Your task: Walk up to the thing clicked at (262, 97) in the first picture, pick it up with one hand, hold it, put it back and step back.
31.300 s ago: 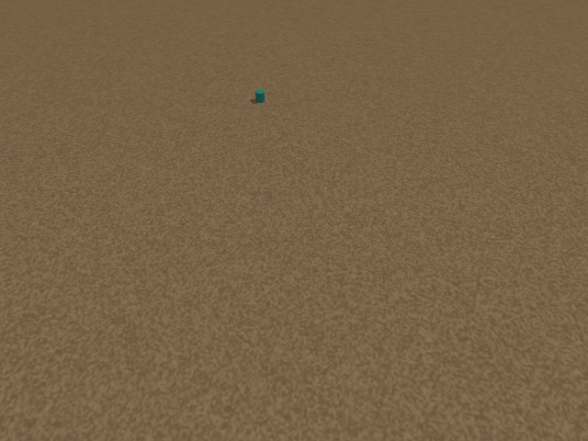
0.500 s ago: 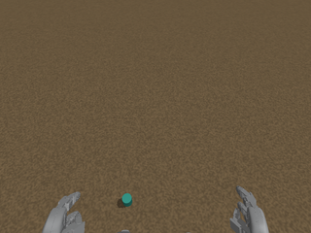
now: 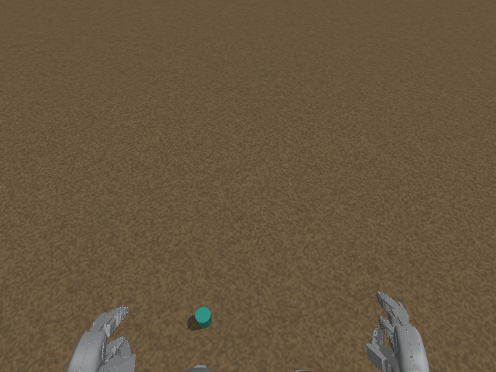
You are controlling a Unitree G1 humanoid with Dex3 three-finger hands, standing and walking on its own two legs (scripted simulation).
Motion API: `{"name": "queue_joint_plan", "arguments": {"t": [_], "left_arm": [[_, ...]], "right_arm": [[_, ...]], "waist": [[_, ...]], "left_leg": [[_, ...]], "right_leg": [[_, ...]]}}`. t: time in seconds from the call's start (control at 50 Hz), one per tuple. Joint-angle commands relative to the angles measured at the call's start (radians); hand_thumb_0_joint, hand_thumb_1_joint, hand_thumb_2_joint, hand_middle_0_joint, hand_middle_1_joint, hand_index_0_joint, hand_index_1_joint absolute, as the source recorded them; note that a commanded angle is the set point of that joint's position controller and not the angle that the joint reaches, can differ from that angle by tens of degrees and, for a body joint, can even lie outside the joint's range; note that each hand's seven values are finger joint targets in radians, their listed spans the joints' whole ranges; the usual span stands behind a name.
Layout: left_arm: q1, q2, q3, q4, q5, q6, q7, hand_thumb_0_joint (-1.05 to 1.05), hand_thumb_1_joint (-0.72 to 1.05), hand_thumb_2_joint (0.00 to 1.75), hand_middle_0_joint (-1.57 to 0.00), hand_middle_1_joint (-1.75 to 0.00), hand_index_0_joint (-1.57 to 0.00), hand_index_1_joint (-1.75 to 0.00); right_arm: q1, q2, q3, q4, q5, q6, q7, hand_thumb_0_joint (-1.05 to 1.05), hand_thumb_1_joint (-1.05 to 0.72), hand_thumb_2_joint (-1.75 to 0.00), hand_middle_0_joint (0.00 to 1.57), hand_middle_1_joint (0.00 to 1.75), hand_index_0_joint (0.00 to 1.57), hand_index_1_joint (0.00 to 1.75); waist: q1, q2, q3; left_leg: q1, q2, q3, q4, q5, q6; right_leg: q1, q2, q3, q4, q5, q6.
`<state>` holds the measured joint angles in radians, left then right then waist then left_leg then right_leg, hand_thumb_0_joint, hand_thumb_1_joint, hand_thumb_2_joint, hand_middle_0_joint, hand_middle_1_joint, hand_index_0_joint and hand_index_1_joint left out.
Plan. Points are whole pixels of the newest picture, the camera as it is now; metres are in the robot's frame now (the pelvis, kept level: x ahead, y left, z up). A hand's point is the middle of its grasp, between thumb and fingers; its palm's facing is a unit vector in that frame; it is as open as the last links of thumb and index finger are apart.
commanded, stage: home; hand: left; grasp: from above
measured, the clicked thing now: (203, 317) +0.42 +0.14 -0.68
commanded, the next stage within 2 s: stand in 0.70 s
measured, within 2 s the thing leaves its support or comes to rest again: neither
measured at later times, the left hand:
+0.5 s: hand (132, 359) +0.17 +0.18 -0.04, palm faces +0.04 -0.98 -0.20, open 7.4 cm
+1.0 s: hand out of the picture +0.14 +0.23 -0.09, palm faces +0.02 -0.94 -0.33, open 7.4 cm
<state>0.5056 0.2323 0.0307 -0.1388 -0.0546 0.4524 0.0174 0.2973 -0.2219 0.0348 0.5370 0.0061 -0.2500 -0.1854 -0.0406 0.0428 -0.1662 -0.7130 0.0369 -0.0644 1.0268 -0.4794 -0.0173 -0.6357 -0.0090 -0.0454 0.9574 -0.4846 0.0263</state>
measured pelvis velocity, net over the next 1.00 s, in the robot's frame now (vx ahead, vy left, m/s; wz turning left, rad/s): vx -0.01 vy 0.00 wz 0.01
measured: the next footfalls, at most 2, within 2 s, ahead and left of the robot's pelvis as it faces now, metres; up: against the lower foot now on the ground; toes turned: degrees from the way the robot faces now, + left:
none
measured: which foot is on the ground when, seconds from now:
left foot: down 0.00-1.00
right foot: down 0.00-1.00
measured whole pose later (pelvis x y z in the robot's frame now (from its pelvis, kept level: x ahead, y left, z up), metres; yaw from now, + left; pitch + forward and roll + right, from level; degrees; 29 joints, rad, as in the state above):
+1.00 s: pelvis -0.01 +0.00 +0.02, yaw +0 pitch +1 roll +0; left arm 0.22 0.30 0.03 0.55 0.05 0.09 0.03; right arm 0.18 -0.28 -0.02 0.81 -0.06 -0.06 -0.02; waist 0.02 -0.02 0.01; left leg -0.47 -0.01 -0.02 0.85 -0.40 0.00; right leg -0.43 -0.05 -0.01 0.84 -0.44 0.04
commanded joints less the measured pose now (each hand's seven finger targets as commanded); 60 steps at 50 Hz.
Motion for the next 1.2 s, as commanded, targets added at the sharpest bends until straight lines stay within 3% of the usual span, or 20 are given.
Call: {"name": "queue_joint_plan", "arguments": {"t": [0.0, 0.1, 0.26, 0.28, 0.38, 0.44, 0.56, 0.7, 0.76, 0.78, 0.8, 0.82, 0.84, 0.86, 0.92, 0.98, 1.02, 1.04, 1.12, 1.18], "left_arm": [[-0.038, 0.108, 0.067, -0.214, 0.003, -0.049, 0.009, 0.0, 0.9, 0.9, -0.2, -0.3, -0.2, -0.3], [-0.015, 0.104, 0.062, -0.198, 0.005, -0.046, 0.011, 0.0, 0.9, 0.9, -0.2, -0.3, -0.2, -0.3], [-0.026, 0.094, 0.051, -0.199, 0.007, -0.048, 0.011, 0.0, 0.9, 0.9, -0.2, -0.3, -0.2, -0.3], [-0.034, 0.112, 0.07, -0.21, 0.003, -0.049, 0.01, 0.0, 0.9, 0.9, -0.2, -0.3, -0.2, -0.3], [-0.029, 0.096, 0.049, -0.206, 0.005, -0.046, 0.009, 0.0, 0.9, 0.9, -0.2, -0.3, -0.2, -0.3], [-0.023, 0.106, 0.068, -0.211, 0.002, -0.045, 0.011, 0.0, 0.9, 0.9, -0.2, -0.3, -0.2, -0.3], [-0.025, 0.102, 0.063, -0.209, 0.003, -0.046, 0.012, 0.0, 0.9, 0.9, -0.2, -0.3, -0.2, -0.3], [-0.018, 0.104, 0.06, -0.203, 0.005, -0.042, 0.013, 0.0, 0.9, 0.9, -0.2, -0.3, -0.2, -0.3], [-0.027, 0.105, 0.063, -0.217, 0.002, -0.041, 0.012, 0.0, 0.9, 0.9, -0.2, -0.3, -0.2, -0.3], [-0.319, 0.192, 0.06, 0.134, 0.119, -0.257, 0.049, 0.0, 0.9, 0.9, -0.2, -0.3, -0.2, -0.3], [-0.229, 0.208, 0.081, 0.32, 0.121, -0.323, 0.043, 0.0, 0.9, 0.9, -0.2, -0.3, -0.2, -0.3], [-0.212, 0.211, 0.074, 0.365, 0.119, -0.356, 0.035, 0.0, 0.9, 0.9, -0.2, -0.3, -0.2, -0.3], [-0.215, 0.223, 0.062, 0.419, 0.126, -0.381, 0.033, 0.0, 0.9, 0.9, -0.2, -0.3, -0.2, -0.3], [-0.241, 0.216, 0.058, 0.461, 0.127, -0.396, 0.028, 0.0, 0.9, 0.9, -0.2, -0.3, -0.2, -0.3], [-0.29, 0.213, 0.065, 0.588, 0.107, -0.409, 0.023, 0.0, 0.9, 0.9, -0.2, -0.3, -0.2, -0.3], [-0.329, 0.207, 0.065, 0.706, 0.103, -0.429, 0.027, 0.0, 0.9, 0.9, -0.2, -0.3, -0.2, -0.3], [-0.312, 0.186, 0.062, 0.78, 0.099, -0.439, 0.028, 0.0, 0.9, 0.9, -0.2, -0.3, -0.2, -0.3], [-0.314, 0.191, 0.062, 0.817, 0.101, -0.444, 0.028, 0.0, 0.9, 0.9, -0.2, -0.3, -0.2, -0.3], [-0.327, 0.196, 0.062, 0.923, 0.094, -0.456, 0.026, 0.0, 0.9, 0.9, -0.2, -0.3, -0.2, -0.3], [-0.318, 0.197, 0.056, 0.998, 0.091, -0.454, 0.028, 0.0, 0.9, 0.9, -0.2, -0.3, -0.2, -0.3]], "right_arm": [[-0.073, -0.131, -0.06, -0.162, 0.0, -0.055, -0.012, 0.0, -0.9, -0.9, 0.2, 0.3, 0.2, 0.3], [-0.065, -0.124, -0.059, -0.16, -0.002, -0.052, -0.014, 0.0, -0.9, -0.9, 0.2, 0.3, 0.2, 0.3], [-0.073, -0.117, -0.056, -0.165, -0.001, -0.048, -0.011, 0.0, -0.9, -0.9, 0.2, 0.3, 0.2, 0.3], [-0.074, -0.126, -0.062, -0.166, -0.002, -0.048, -0.012, 0.0, -0.9, -0.9, 0.2, 0.3, 0.2, 0.3], [-0.074, -0.127, -0.061, -0.169, 0.0, -0.049, -0.009, 0.0, -0.9, -0.9, 0.2, 0.3, 0.2, 0.3], [-0.069, -0.122, -0.06, -0.173, 0.001, -0.047, -0.011, 0.0, -0.9, -0.9, 0.2, 0.3, 0.2, 0.3], [-0.068, -0.123, -0.062, -0.168, 0.0, -0.046, -0.011, 0.0, -0.9, -0.9, 0.2, 0.3, 0.2, 0.3], [-0.077, -0.125, -0.059, -0.172, 0.002, -0.044, -0.01, 0.0, -0.9, -0.9, 0.2, 0.3, 0.2, 0.3], [-0.073, -0.124, -0.06, -0.175, 0.003, -0.045, -0.011, 0.0, -0.9, -0.9, 0.2, 0.3, 0.2, 0.3], [-0.135, -0.228, -0.098, 0.083, -0.117, 0.065, 0.049, 0.0, -0.9, -0.9, 0.2, 0.3, 0.2, 0.3], [-0.153, -0.251, -0.118, 0.087, -0.117, 0.104, 0.08, 0.0, -0.9, -0.9, 0.2, 0.3, 0.2, 0.3], [-0.148, -0.25, -0.12, 0.059, -0.124, 0.124, 0.097, 0.0, -0.9, -0.9, 0.2, 0.3, 0.2, 0.3], [-0.152, -0.251, -0.118, 0.067, -0.113, 0.135, 0.115, 0.0, -0.9, -0.9, 0.2, 0.3, 0.2, 0.3], [-0.134, -0.235, -0.117, 0.105, -0.09, 0.139, 0.133, 0.0, -0.9, -0.9, 0.2, 0.3, 0.2, 0.3], [-0.141, -0.211, -0.12, 0.161, -0.053, 0.156, 0.164, 0.0, -0.9, -0.9, 0.2, 0.3, 0.2, 0.3], [-0.147, -0.217, -0.123, 0.219, -0.059, 0.174, 0.17, 0.0, -0.9, -0.9, 0.2, 0.3, 0.2, 0.3], [-0.164, -0.228, -0.127, 0.247, -0.062, 0.18, 0.167, 0.0, -0.9, -0.9, 0.2, 0.3, 0.2, 0.3], [-0.166, -0.224, -0.126, 0.259, -0.061, 0.186, 0.167, 0.0, -0.9, -0.9, 0.2, 0.3, 0.2, 0.3], [-0.155, -0.233, -0.124, 0.317, -0.054, 0.201, 0.156, 0.0, -0.9, -0.9, 0.2, 0.3, 0.2, 0.3], [-0.164, -0.246, -0.121, 0.356, -0.049, 0.21, 0.152, 0.0, -0.9, -0.9, 0.2, 0.3, 0.2, 0.3]], "waist": [[-0.001, 0.012, -0.047], [-0.001, 0.003, -0.086], [0.0, 0.012, -0.055], [0.004, 0.005, -0.056], [-0.001, 0.014, -0.041], [0.001, 0.012, -0.074], [-0.002, -0.002, -0.072], [0.007, 0.019, -0.025], [-0.001, 0.012, -0.055], [0.073, -0.051, 0.179], [0.074, -0.083, 0.086], [0.059, -0.076, 0.097], [0.065, -0.057, 0.067], [0.059, -0.052, 0.022], [0.067, -0.092, 0.044], [0.064, -0.045, 0.069], [0.081, 0.017, 0.077], [0.075, -0.001, 0.107], [0.065, 0.004, 0.124], [0.063, 0.028, 0.161]], "left_leg": [[0.108, -0.028, 0.02, -0.187, 0.138, 0.027], [0.127, -0.031, 0.027, -0.16, 0.233, 0.028], [0.113, -0.029, 0.022, -0.176, 0.192, 0.025], [0.107, -0.029, 0.023, -0.174, 0.181, 0.027], [0.106, -0.025, 0.015, -0.188, 0.152, 0.025], [0.112, -0.03, 0.023, -0.169, 0.188, 0.027], [0.116, -0.029, 0.023, -0.164, 0.205, 0.028], [0.092, -0.027, 0.016, -0.192, 0.125, 0.026], [0.103, -0.028, 0.018, -0.184, 0.139, 0.028], [0.105, 0.001, -0.029, -0.26, 0.336, 0.076], [0.183, -0.004, -0.003, -0.257, 0.344, 0.093], [0.203, -0.01, -0.019, -0.26, 0.33, 0.092], [0.234, -0.01, -0.035, -0.266, 0.336, 0.092], [0.277, -0.014, -0.016, -0.27, 0.347, 0.088], [0.331, -0.026, -0.003, -0.295, 0.31, 0.073], [0.389, -0.003, -0.036, -0.366, 0.322, 0.082], [0.408, 0.029, -0.087, -0.422, 0.338, 0.094], [0.383, 0.027, -0.086, -0.45, 0.301, 0.09], [0.44, 0.027, -0.08, -0.507, 0.358, 0.078], [0.459, 0.05, -0.111, -0.597, 0.29, 0.076]], "right_leg": [[0.003, 0.031, -0.022, -0.164, 0.131, -0.025], [0.025, 0.03, -0.019, -0.152, 0.222, -0.022], [0.011, 0.032, -0.024, -0.157, 0.18, -0.025], [0.013, 0.031, -0.022, -0.161, 0.171, -0.024], [0.0, 0.034, -0.027, -0.153, 0.144, -0.027], [0.017, 0.031, -0.021, -0.157, 0.178, -0.024], [0.021, 0.03, -0.021, -0.156, 0.196, -0.024], [-0.003, 0.032, -0.026, -0.16, 0.122, -0.027], [0.004, 0.033, -0.024, -0.16, 0.136, -0.026], [0.207, -0.049, 0.045, -0.193, 0.147, -0.054], [0.228, -0.06, 0.107, -0.22, 0.154, -0.084], [0.182, -0.048, 0.125, -0.242, 0.146, -0.103], [0.24, -0.059, 0.128, -0.231, 0.205, -0.099], [0.283, -0.078, 0.135, -0.226, 0.258, -0.094], [0.274, -0.093, 0.139, -0.3, 0.245, -0.075], [0.278, -0.081, 0.108, -0.317, 0.235, -0.054], [0.31, -0.063, 0.071, -0.319, 0.248, -0.04], [0.332, -0.062, 0.073, -0.348, 0.236, -0.041], [0.395, -0.072, 0.074, -0.41, 0.3, -0.042], [0.424, -0.066, 0.066, -0.465, 0.277, -0.035]]}}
